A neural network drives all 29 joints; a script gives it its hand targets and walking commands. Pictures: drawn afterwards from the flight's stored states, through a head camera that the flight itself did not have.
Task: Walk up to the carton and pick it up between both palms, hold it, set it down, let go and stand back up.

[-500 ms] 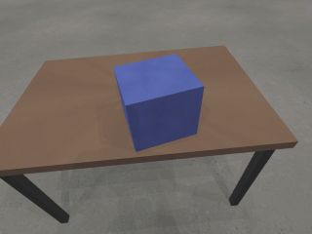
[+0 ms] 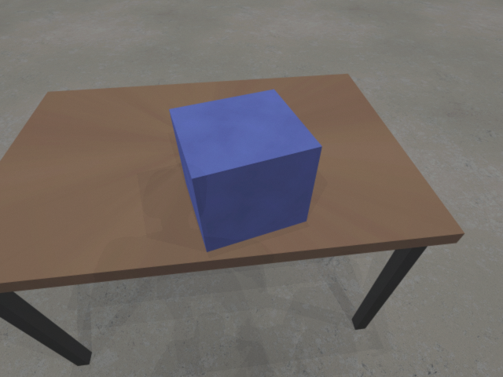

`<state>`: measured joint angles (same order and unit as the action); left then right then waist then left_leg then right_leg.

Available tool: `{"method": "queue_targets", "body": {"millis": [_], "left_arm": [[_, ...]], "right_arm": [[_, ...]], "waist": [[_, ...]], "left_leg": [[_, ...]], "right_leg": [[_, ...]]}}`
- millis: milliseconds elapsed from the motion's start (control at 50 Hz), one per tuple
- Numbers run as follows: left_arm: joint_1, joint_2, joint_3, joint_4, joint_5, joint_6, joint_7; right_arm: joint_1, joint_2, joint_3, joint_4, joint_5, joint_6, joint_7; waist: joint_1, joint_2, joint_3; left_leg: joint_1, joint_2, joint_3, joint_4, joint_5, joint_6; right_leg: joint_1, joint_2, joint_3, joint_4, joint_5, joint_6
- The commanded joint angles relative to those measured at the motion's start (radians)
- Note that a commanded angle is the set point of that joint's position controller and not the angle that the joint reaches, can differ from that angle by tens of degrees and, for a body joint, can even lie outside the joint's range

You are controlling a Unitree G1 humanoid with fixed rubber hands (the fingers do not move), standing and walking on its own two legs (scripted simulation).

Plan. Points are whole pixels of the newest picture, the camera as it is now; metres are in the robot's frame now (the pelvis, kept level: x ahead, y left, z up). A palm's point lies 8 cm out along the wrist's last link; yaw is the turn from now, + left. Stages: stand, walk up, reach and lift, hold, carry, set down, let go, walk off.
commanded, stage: walk up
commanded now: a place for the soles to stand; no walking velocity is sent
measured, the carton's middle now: (241, 168) +0.54 +0.04 +0.02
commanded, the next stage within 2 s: stand in 1.90 s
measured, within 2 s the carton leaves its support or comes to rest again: neither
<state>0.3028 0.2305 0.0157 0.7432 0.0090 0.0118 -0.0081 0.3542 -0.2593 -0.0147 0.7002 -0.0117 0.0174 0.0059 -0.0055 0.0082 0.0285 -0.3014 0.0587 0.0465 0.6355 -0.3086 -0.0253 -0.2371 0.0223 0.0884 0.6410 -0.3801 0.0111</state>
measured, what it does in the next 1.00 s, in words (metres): steps on the spot: right foot, then left foot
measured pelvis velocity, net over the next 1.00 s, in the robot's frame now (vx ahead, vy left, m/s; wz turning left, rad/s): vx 0.06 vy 0.00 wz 0.18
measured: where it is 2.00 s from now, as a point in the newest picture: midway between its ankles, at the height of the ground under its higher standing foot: outside the picture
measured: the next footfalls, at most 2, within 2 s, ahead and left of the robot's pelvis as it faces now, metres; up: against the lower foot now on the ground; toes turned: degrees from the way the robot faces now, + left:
right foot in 0.48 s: +0.26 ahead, -0.10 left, +0.00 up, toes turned -3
left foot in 0.80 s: +0.11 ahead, +0.11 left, +0.00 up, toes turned +6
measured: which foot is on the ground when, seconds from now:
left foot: down 0.00-0.50, up 0.52-0.78, down 0.80-1.00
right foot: down 0.00-0.18, up 0.20-0.46, down 0.48-0.84, up 0.86-1.00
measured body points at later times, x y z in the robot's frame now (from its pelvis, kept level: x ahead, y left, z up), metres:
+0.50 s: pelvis +0.09 +0.00 -0.02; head +0.15 +0.00 +0.43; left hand +0.26 +0.23 -0.13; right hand +0.05 -0.27 -0.14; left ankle +0.02 +0.14 -0.72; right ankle +0.23 -0.10 -0.73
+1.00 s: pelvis +0.06 +0.00 -0.01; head +0.06 +0.05 +0.43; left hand +0.11 +0.29 -0.16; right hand +0.17 -0.26 -0.10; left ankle +0.06 +0.11 -0.72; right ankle +0.13 -0.13 -0.68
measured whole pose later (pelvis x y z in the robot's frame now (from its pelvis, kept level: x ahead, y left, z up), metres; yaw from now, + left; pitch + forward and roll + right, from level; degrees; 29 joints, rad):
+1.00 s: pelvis +0.06 +0.00 -0.01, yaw +10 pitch -4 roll -1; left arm 0.20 0.32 0.06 0.82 0.01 0.08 0.01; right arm 0.35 -0.23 -0.05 0.69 -0.03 0.03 -0.02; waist -0.02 -0.08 0.09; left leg -0.33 -0.02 -0.05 0.77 -0.38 0.02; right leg -0.50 -0.02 0.02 1.06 -0.44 0.01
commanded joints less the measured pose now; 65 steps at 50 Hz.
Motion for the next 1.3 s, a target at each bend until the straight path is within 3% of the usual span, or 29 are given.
{"method": "queue_targets", "body": {"millis": [0, 40, 80, 100, 120, 140, 160, 200, 340, 400, 420, 440, 460, 480, 500, 660, 760, 780, 800, 820, 860, 900, 980, 1060, 1080, 1120, 1140, 1200, 1280], "left_arm": [[0.076, 0.253, 0.094, -0.083, 0.025, -0.024, 0.005], [0.041, 0.249, 0.087, -0.085, 0.031, -0.026, 0.011], [-0.013, 0.204, 0.063, -0.094, 0.028, -0.03, 0.005], [-0.054, 0.157, 0.045, -0.116, 0.024, -0.033, 0.0], [-0.066, 0.09, 0.027, -0.155, 0.023, -0.038, -0.004], [-0.067, 0.092, 0.033, -0.163, 0.037, -0.034, 0.004], [-0.066, 0.106, 0.036, -0.16, 0.045, -0.027, 0.015], [-0.104, 0.104, 0.038, -0.172, 0.046, -0.038, 0.018], [-0.087, 0.058, 0.029, -0.17, 0.015, -0.02, -0.015], [0.032, 0.12, 0.057, -0.095, 0.029, -0.02, -0.001], [0.053, 0.167, 0.072, -0.082, 0.034, -0.019, 0.007], [0.049, 0.214, 0.083, -0.089, 0.04, -0.015, 0.018], [0.03, 0.255, 0.083, -0.107, 0.033, -0.009, 0.025], [-0.017, 0.255, 0.088, -0.114, 0.014, 0.006, 0.036], [-0.072, 0.254, 0.089, -0.122, 0.005, 0.018, 0.043], [-0.216, 0.194, 0.058, -0.108, 0.027, 0.026, 0.062], [-0.281, 0.194, 0.048, -0.104, 0.006, 0.037, 0.043], [-0.248, 0.164, 0.04, -0.1, -0.01, 0.04, 0.035], [-0.248, 0.119, 0.037, -0.12, -0.03, 0.041, 0.027], [-0.306, 0.17, 0.063, -0.115, -0.004, 0.054, 0.033], [-0.243, 0.188, 0.069, -0.089, 0.002, 0.051, 0.022], [-0.186, 0.166, 0.062, -0.049, -0.002, 0.029, 0.019], [-0.119, 0.128, 0.044, -0.032, 0.004, 0.016, 0.015], [-0.057, 0.145, 0.06, -0.04, 0.009, -0.013, 0.019], [-0.027, 0.163, 0.062, -0.039, 0.016, -0.024, 0.021], [-0.039, 0.258, 0.079, -0.049, 0.018, -0.034, 0.024], [-0.095, 0.278, 0.086, -0.045, 0.003, -0.029, 0.019], [-0.086, 0.139, 0.033, -0.068, -0.002, -0.028, 0.001], [-0.018, 0.164, 0.041, -0.052, -0.006, -0.03, 0.002]], "right_arm": [[0.01, -0.102, -0.061, -0.136, -0.031, -0.032, 0.005], [0.023, -0.104, -0.061, -0.149, -0.028, -0.051, 0.008], [0.107, -0.103, -0.067, -0.124, -0.024, -0.081, 0.002], [0.194, -0.134, -0.076, -0.098, -0.025, -0.096, -0.002], [0.273, -0.23, -0.107, -0.072, -0.029, -0.102, -0.008], [0.313, -0.273, -0.124, -0.056, -0.032, -0.092, -0.012], [0.32, -0.266, -0.121, -0.05, -0.038, -0.082, -0.018], [0.328, -0.224, -0.1, -0.052, -0.037, -0.07, -0.027], [0.077, -0.187, -0.064, -0.099, -0.017, -0.051, -0.042], [0.035, -0.19, -0.05, -0.127, 0.018, -0.051, -0.035], [0.075, -0.154, -0.034, -0.128, 0.027, -0.052, -0.032], [0.134, -0.124, -0.025, -0.126, 0.036, -0.052, -0.032], [0.228, -0.1, -0.026, -0.124, 0.039, -0.04, -0.037], [0.253, -0.135, -0.046, -0.101, 0.027, -0.002, -0.049], [0.234, -0.144, -0.053, -0.098, 0.012, 0.027, -0.054], [0.171, -0.136, -0.075, -0.088, 0.009, 0.018, -0.026], [0.239, -0.138, -0.11, -0.067, 0.009, 0.0, 0.003], [0.217, -0.171, -0.122, -0.074, 0.004, -0.003, 0.005], [0.137, -0.259, -0.142, -0.105, -0.001, -0.002, 0.0], [-0.002, -0.318, -0.154, -0.12, -0.002, 0.0, -0.015], [-0.134, -0.236, -0.121, -0.139, -0.014, -0.019, -0.035], [-0.1, -0.193, -0.098, -0.142, -0.027, -0.035, -0.04], [-0.07, -0.167, -0.087, -0.12, -0.016, -0.028, -0.027], [-0.035, -0.194, -0.08, -0.106, -0.016, -0.005, -0.02], [-0.016, -0.17, -0.07, -0.107, -0.009, -0.009, -0.017], [0.043, -0.098, -0.045, -0.126, 0.015, -0.014, -0.01], [0.027, -0.096, -0.05, -0.112, -0.006, -0.007, -0.018], [-0.01, -0.176, -0.069, -0.088, 0.01, -0.032, -0.007], [-0.05, -0.137, -0.053, -0.09, 0.007, -0.036, -0.006]], "waist": [[0.045, -0.183, 0.133], [0.031, -0.177, 0.179], [-0.022, -0.143, 0.128], [-0.065, -0.089, 0.076], [-0.09, 0.109, 0.037], [-0.1, 0.154, 0.066], [-0.1, 0.112, 0.102], [-0.113, 0.078, 0.127], [0.005, 0.169, 0.099], [0.069, 0.112, -0.016], [0.077, 0.04, -0.072], [0.074, -0.057, -0.137], [0.056, -0.176, -0.237], [0.054, -0.138, -0.257], [0.047, -0.174, -0.203], [0.023, -0.195, -0.111], [-0.068, -0.113, -0.113], [-0.076, 0.014, -0.077], [-0.098, 0.231, -0.006], [-0.098, 0.214, 0.101], [-0.013, 0.164, 0.196], [-0.005, 0.164, 0.147], [-0.014, 0.223, 0.023], [0.005, 0.187, -0.034], [0.012, 0.12, -0.076], [-0.025, -0.096, -0.112], [-0.035, -0.135, -0.081], [-0.017, -0.086, -0.077], [0.008, -0.078, -0.035]], "left_leg": [[-0.222, -0.048, 0.02, 0.091, -0.216, 0.042], [-0.228, -0.019, -0.001, 0.023, -0.149, 0.047], [-0.01, -0.022, -0.018, -0.123, -0.014, 0.073], [0.175, 0.032, -0.126, -0.175, 0.05, 0.107], [0.318, 0.188, -0.421, -0.267, 0.089, 0.181], [0.381, 0.342, -0.62, -0.324, 0.234, 0.271], [0.391, 0.413, -0.677, -0.299, 0.397, 0.352], [0.395, 0.383, -0.541, -0.259, 0.704, 0.361], [0.029, 0.128, -0.115, -0.195, 0.674, 0.191], [-0.108, 0.06, -0.105, 0.0, 0.499, 0.117], [-0.147, 0.03, -0.103, 0.076, 0.408, 0.083], [-0.17, -0.023, -0.075, 0.239, 0.247, 0.037], [-0.111, -0.096, -0.046, 0.426, -0.181, 0.001], [-0.035, -0.094, -0.089, 0.554, -0.433, -0.003], [-0.068, -0.07, -0.108, 0.616, -0.432, -0.001], [-0.102, -0.038, -0.107, 0.363, -0.319, 0.002], [0.185, -0.074, -0.067, 0.012, -0.028, 0.068], [0.141, -0.017, -0.207, -0.099, -0.165, 0.1], [-0.059, 0.204, -0.634, -0.36, -0.553, 0.212], [-0.337, 0.301, -0.762, -0.486, -0.697, 0.298], [-0.362, 0.222, -0.576, -0.423, -0.434, 0.249], [-0.168, 0.12, -0.386, -0.292, 0.004, 0.166], [0.004, 0.108, -0.371, -0.261, -0.134, 0.185], [-0.012, 0.104, -0.32, -0.108, 0.035, 0.148], [-0.045, 0.095, -0.309, -0.053, 0.094, 0.116], [-0.16, -0.044, -0.128, 0.071, -0.028, 0.017], [-0.014, -0.022, -0.124, 0.055, -0.079, 0.024], [0.12, 0.033, -0.234, -0.137, 0.09, 0.072], [0.036, 0.018, -0.193, -0.143, 0.093, 0.079]], "right_leg": [[-0.031, -0.248, 0.392, -0.373, -0.474, -0.23], [-0.037, -0.257, 0.367, -0.332, -0.306, -0.239], [-0.112, -0.183, 0.209, -0.167, 0.022, -0.167], [-0.222, -0.113, 0.091, 0.001, 0.169, -0.103], [-0.377, 0.024, -0.058, 0.294, 0.141, -0.023], [-0.499, 0.043, -0.094, 0.388, -0.18, 0.002], [-0.542, -0.008, -0.065, 0.491, -0.242, 0.002], [-0.573, -0.047, -0.056, 0.536, -0.226, -0.005], [-0.125, -0.066, -0.146, 0.109, 0.137, 0.001], [0.227, -0.031, -0.169, -0.074, 0.49, -0.037], [0.332, -0.063, -0.133, -0.076, 0.585, -0.062], [0.398, -0.197, -0.005, -0.056, 0.78, -0.139], [0.363, -0.409, 0.23, -0.145, 0.804, -0.269], [0.234, -0.478, 0.284, -0.192, 0.613, -0.364], [0.142, -0.49, 0.322, -0.262, 0.365, -0.391], [0.031, -0.364, 0.095, -0.257, 0.122, -0.266], [-0.252, -0.312, -0.038, -0.176, -0.222, -0.113], [-0.324, -0.253, -0.119, -0.044, -0.303, -0.058], [-0.373, -0.077, -0.222, 0.258, -0.277, 0.015], [-0.29, -0.041, -0.108, 0.495, -0.227, 0.02], [-0.258, -0.082, -0.013, 0.509, -0.124, -0.009], [-0.309, -0.058, -0.025, 0.453, -0.051, -0.002], [-0.254, -0.058, -0.072, 0.232, -0.104, 0.034], [-0.01, -0.034, -0.131, -0.201, 0.072, 0.011], [0.08, -0.061, -0.066, -0.244, 0.166, -0.013], [0.109, -0.28, 0.304, -0.272, 0.1, -0.144], [-0.08, -0.321, 0.314, -0.26, -0.026, -0.195], [-0.123, -0.112, -0.001, -0.182, 0.039, -0.053], [-0.061, -0.119, 0.009, -0.18, 0.099, -0.051]]}}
